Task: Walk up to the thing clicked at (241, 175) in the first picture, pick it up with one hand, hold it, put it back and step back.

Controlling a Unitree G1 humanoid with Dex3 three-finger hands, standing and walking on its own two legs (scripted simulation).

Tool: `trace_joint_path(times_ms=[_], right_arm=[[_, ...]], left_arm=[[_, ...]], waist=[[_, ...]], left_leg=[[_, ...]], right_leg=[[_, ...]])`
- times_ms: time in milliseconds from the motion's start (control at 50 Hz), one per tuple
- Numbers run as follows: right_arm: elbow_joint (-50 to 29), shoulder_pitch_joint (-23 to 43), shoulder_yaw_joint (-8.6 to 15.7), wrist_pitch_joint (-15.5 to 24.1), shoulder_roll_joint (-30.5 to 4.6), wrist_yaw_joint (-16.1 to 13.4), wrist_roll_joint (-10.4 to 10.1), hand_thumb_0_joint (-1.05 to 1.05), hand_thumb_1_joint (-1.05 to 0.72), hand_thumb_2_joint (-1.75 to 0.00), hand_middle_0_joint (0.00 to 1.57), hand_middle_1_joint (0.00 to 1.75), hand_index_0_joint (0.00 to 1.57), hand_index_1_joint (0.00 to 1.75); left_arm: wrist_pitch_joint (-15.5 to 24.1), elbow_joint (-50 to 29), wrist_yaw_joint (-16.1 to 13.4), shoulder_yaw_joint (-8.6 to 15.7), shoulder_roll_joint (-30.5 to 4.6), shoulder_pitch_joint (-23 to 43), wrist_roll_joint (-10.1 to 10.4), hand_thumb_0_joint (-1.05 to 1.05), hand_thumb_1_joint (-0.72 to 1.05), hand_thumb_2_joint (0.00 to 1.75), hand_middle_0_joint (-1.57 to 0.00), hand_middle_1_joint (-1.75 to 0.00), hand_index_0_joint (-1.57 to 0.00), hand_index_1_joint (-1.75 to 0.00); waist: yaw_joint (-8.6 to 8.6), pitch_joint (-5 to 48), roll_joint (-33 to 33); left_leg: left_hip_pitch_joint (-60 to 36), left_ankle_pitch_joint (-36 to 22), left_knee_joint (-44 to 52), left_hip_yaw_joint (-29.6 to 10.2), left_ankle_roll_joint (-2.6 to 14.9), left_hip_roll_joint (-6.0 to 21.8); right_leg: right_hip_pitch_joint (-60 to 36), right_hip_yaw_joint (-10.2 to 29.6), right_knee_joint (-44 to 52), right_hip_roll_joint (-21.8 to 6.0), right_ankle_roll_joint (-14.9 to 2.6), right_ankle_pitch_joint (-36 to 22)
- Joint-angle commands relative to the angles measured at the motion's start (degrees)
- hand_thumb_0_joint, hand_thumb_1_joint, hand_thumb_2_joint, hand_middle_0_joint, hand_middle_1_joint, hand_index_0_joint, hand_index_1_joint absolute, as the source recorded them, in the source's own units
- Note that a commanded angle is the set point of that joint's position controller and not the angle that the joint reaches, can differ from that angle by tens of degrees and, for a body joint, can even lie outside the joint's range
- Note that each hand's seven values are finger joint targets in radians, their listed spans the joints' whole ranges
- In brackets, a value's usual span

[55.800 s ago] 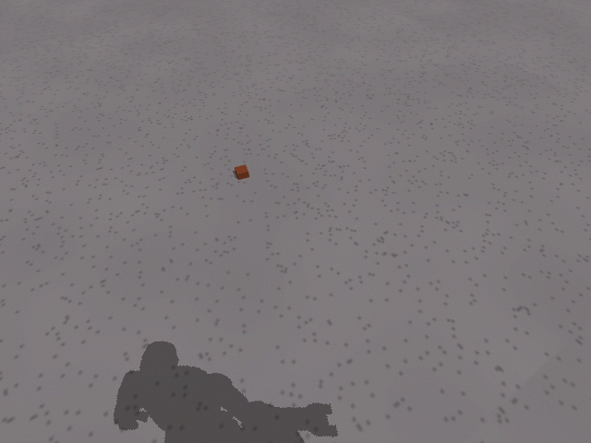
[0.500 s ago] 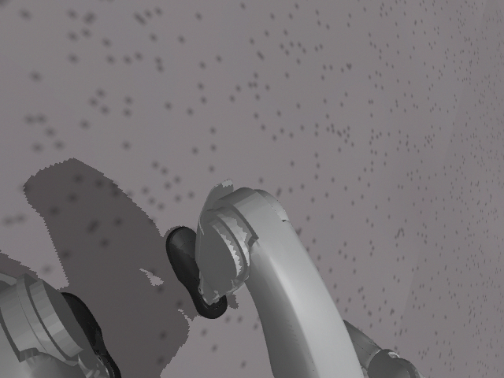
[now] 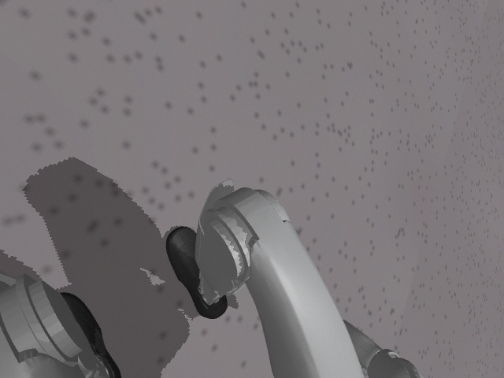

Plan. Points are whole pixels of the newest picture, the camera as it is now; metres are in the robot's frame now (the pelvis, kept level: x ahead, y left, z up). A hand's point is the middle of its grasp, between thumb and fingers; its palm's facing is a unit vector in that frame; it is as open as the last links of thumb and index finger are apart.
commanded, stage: settle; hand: left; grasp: from above
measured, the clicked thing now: out of the picture +0.45 +0.41 -0.30
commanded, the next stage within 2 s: lift in 0.92 s
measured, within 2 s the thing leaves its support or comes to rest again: leaves its support in 0.22 s
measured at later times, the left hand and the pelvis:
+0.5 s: hand out of the picture +0.45 +0.43 -0.22, palm faces -0.26 -0.30 -0.92, open 9.0 cm; pelvis +0.00 +0.00 +0.00, yaw +1 degrees
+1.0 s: hand out of the picture +0.44 +0.43 -0.16, palm faces -0.29 -0.26 -0.92, open 9.0 cm; pelvis +0.01 -0.01 +0.00, yaw +6 degrees
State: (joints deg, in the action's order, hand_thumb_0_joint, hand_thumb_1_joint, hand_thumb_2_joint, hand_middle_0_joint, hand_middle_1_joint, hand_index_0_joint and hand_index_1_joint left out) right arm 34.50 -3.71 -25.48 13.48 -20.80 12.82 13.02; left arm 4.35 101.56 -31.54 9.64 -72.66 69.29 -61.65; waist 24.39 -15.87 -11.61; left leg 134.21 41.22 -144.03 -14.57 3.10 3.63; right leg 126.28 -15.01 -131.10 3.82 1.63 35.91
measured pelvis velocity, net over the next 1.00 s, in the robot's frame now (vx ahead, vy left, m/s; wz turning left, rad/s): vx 0.01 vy -0.01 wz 0.10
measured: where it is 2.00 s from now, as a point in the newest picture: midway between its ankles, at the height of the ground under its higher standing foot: (152, 322)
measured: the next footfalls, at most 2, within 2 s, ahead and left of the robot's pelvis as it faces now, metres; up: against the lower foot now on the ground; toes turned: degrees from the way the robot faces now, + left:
none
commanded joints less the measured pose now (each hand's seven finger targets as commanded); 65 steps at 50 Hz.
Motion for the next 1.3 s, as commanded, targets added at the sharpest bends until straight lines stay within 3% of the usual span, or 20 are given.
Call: trace_joint_path(times_ms=[0,60,80,100,200,260,300,380,400,420,460,480,600,640,900,940,1000,1080,1140,1280], right_arm=[[2.10,-12.15,4.98,-0.04,-20.26,-0.30,-0.29,0.00,-0.90,-0.90,0.20,0.30,0.20,0.30],[2.26,-12.74,5.65,-0.20,-20.64,-0.40,-0.46,0.00,-0.90,-0.90,0.20,0.30,0.20,0.30],[2.30,-12.89,5.11,-0.19,-19.89,-0.11,-0.58,0.00,-0.90,-0.90,0.20,0.30,0.20,0.30],[2.32,-12.72,5.81,-0.17,-20.51,-0.13,-0.42,0.00,-0.90,-0.90,0.20,0.30,0.20,0.30],[2.25,-13.67,6.98,-0.29,-20.24,0.10,-0.84,0.00,-0.91,-0.90,0.20,0.30,0.20,0.30],[1.98,-14.08,8.63,-0.38,-20.82,0.02,-0.89,0.00,-0.91,-0.90,0.20,0.30,0.20,0.30],[1.86,-14.12,9.24,-0.41,-20.38,0.11,-1.33,0.00,-0.91,-0.90,0.20,0.30,0.20,0.30],[1.74,-15.37,10.70,-1.22,-19.72,0.31,-1.95,0.00,-0.90,-0.90,0.20,0.30,0.20,0.30],[2.43,-16.00,10.69,-1.39,-18.86,0.49,-2.29,0.00,-0.90,-0.90,0.20,0.30,0.20,0.30],[2.85,-16.03,11.09,-1.76,-18.79,0.57,-2.42,0.00,-0.90,-0.90,0.20,0.30,0.20,0.30],[2.46,-16.44,12.35,-2.21,-19.05,0.91,-2.82,0.00,-0.90,-0.90,0.20,0.30,0.20,0.30],[2.64,-16.90,12.42,-2.68,-18.83,0.78,-2.98,0.00,-0.90,-0.90,0.20,0.30,0.20,0.30],[2.00,-18.23,14.03,-4.90,-17.73,0.67,-4.03,0.00,-0.90,-0.90,0.20,0.30,0.20,0.30],[1.26,-18.21,15.67,-5.36,-18.36,0.29,-4.41,0.00,-0.90,-0.89,0.20,0.30,0.20,0.30],[1.03,-18.54,18.23,-8.06,-15.23,-0.94,-5.74,0.00,-0.92,-0.91,0.20,0.30,0.20,0.30],[1.28,-18.68,18.87,-8.58,-14.50,-0.94,-5.92,0.00,-0.89,-0.89,0.20,0.30,0.20,0.30],[0.95,-19.10,19.33,-9.34,-14.38,-1.25,-6.10,0.00,-0.89,-0.89,0.20,0.30,0.20,0.30],[0.89,-19.42,20.27,-10.33,-14.14,-1.76,-6.26,0.00,-0.90,-0.90,0.20,0.30,0.20,0.30],[0.38,-19.39,21.28,-11.31,-13.58,-2.26,-7.02,0.00,-0.90,-0.90,0.20,0.30,0.20,0.30],[-0.10,-19.64,23.82,-13.97,-13.01,-3.50,-8.60,0.00,-0.90,-0.90,0.20,0.30,0.20,0.30]], left_arm=[[0.05,-7.28,-2.24,-0.37,-14.06,9.73,0.22,0.00,0.17,0.52,-0.52,-0.90,-0.61,-0.80],[0.07,-8.04,-2.52,0.72,-15.80,11.15,-0.22,0.00,0.22,0.52,-0.54,-0.93,-0.64,-0.82],[0.02,-13.53,-2.56,2.20,-18.03,13.48,-0.85,0.00,0.23,0.52,-0.53,-0.94,-0.64,-0.83],[-0.78,-7.17,-2.48,1.27,-15.66,9.99,-0.60,0.00,0.24,0.51,-0.53,-0.96,-0.65,-0.84],[-2.07,-10.68,-2.01,3.13,-16.51,11.54,-0.62,0.00,0.26,0.55,-0.54,-1.00,-0.66,-0.88],[-2.98,-10.83,-0.29,2.19,-14.64,10.34,-0.43,0.00,0.27,0.54,-0.54,-1.01,-0.67,-0.88],[-3.29,-15.57,0.51,3.36,-15.69,11.98,-0.01,0.00,0.27,0.56,-0.55,-1.02,-0.67,-0.90],[-4.24,-17.31,2.94,2.70,-12.49,9.89,0.70,0.00,0.35,0.59,-0.58,-1.06,-0.71,-0.93],[-4.54,-19.91,3.39,4.73,-14.33,10.30,0.92,0.00,0.35,0.60,-0.58,-1.07,-0.71,-0.94],[-4.95,-18.35,3.82,4.67,-13.56,8.45,1.09,0.00,0.37,0.59,-0.58,-1.07,-0.72,-0.93],[-5.28,-18.92,5.56,2.82,-9.50,8.93,1.41,0.00,0.39,0.61,-0.61,-1.08,-0.74,-0.94],[-5.86,-16.12,6.16,3.60,-9.84,5.91,1.11,0.00,0.39,0.59,-0.59,-1.09,-0.73,-0.95],[-5.68,-21.17,10.80,1.46,-4.42,7.51,0.41,0.00,0.40,0.61,-0.61,-1.08,-0.74,-0.94],[-5.05,-22.41,11.39,0.38,-2.80,8.61,0.35,0.00,0.43,0.62,-0.63,-1.08,-0.77,-0.94],[-5.01,-27.34,11.38,2.45,-2.24,11.16,-1.00,0.00,0.44,0.69,-0.73,-1.03,-0.82,-0.93],[-5.69,-27.99,12.23,2.56,-1.79,9.50,-0.49,0.00,0.40,0.63,-0.64,-1.01,-0.76,-0.89],[-6.19,-28.39,13.27,2.52,-1.04,10.09,0.31,0.00,0.35,0.62,-0.61,-0.98,-0.72,-0.87],[-6.73,-28.39,14.95,2.47,-0.15,8.66,0.28,0.00,0.50,0.66,-0.72,-1.02,-0.83,-0.90],[-7.07,-34.07,16.95,3.08,-0.10,8.51,1.60,0.00,0.54,0.67,-0.75,-1.03,-0.87,-0.90],[-6.44,-41.97,21.49,2.95,2.85,3.83,1.95,0.00,0.54,0.65,-0.75,-0.97,-0.87,-0.85]], waist=[[3.46,38.22,38.40],[2.96,37.42,38.89],[2.00,41.60,43.06],[2.82,38.93,41.32],[2.02,40.01,41.61],[2.50,39.17,40.25],[0.81,42.29,42.32],[0.58,45.15,41.43],[-0.70,47.14,42.60],[-1.67,47.60,42.61],[-0.45,45.74,41.80],[-1.56,44.91,39.62],[-2.00,45.24,37.36],[-2.51,45.63,36.16],[-6.13,53.33,36.31],[-7.51,55.62,36.85],[-7.21,55.43,34.83],[-7.36,55.63,32.78],[-9.40,60.92,35.65],[-11.29,61.86,35.21]], left_leg=[[-32.73,-19.14,14.51,-0.09,-3.38,3.32],[-31.56,-16.63,15.16,0.62,-3.35,2.90],[-35.01,-20.54,14.77,0.42,-3.76,3.33],[-34.04,-18.91,15.10,0.65,-3.68,3.17],[-33.27,-18.25,15.38,1.18,-3.64,2.86],[-31.72,-15.65,15.78,1.98,-3.31,2.58],[-32.94,-16.58,16.00,1.94,-3.55,2.53],[-33.35,-18.99,15.73,2.74,-3.17,2.15],[-34.73,-20.43,15.91,2.45,-3.46,2.26],[-34.87,-20.62,16.13,2.74,-3.52,2.18],[-33.08,-19.26,16.28,3.04,-3.27,1.84],[-30.89,-17.73,16.78,3.57,-3.11,1.60],[-30.07,-18.19,16.64,4.41,-2.80,0.74],[-28.71,-14.27,17.58,4.71,-2.56,0.34],[-28.78,-14.06,18.12,8.15,-2.09,-1.26],[-30.01,-15.61,18.50,8.62,-2.09,-1.35],[-28.98,-15.48,19.02,8.91,-1.80,-1.58],[-28.25,-13.82,19.35,9.45,-1.44,-1.86],[-32.17,-16.32,21.04,9.77,-1.76,-1.95],[-36.31,-19.06,24.04,10.00,-1.84,-2.65]], right_leg=[[-20.87,-2.33,9.44,1.72,-1.99,-15.51],[-20.87,-2.05,9.26,1.94,-2.36,-14.24],[-20.79,-1.91,9.05,1.49,-2.28,-16.15],[-19.96,-1.98,8.99,1.84,-2.48,-14.88],[-19.59,-1.66,9.19,1.57,-2.54,-14.69],[-20.14,-1.27,10.30,1.94,-2.61,-13.36],[-19.69,-1.12,9.59,1.51,-2.81,-13.35],[-21.27,-0.66,9.95,1.82,-2.79,-14.95],[-20.28,-0.59,9.56,1.44,-2.84,-15.32],[-20.00,-0.58,9.24,1.59,-3.00,-15.14],[-18.70,-0.27,9.52,1.48,-3.11,-14.19],[-19.63,-0.23,9.73,1.80,-3.09,-13.75],[-17.25,0.61,9.28,1.39,-3.44,-13.91],[-16.94,0.87,9.62,1.33,-3.56,-11.63],[-17.32,3.21,9.25,0.58,-3.47,-11.95],[-18.08,3.68,9.31,0.45,-3.60,-12.53],[-18.93,4.02,10.08,0.29,-3.52,-12.54],[-19.80,4.65,11.46,0.19,-3.59,-10.80],[-21.49,4.93,11.66,-0.10,-3.84,-12.28],[-20.46,5.78,14.00,-0.90,-4.67,-13.00]])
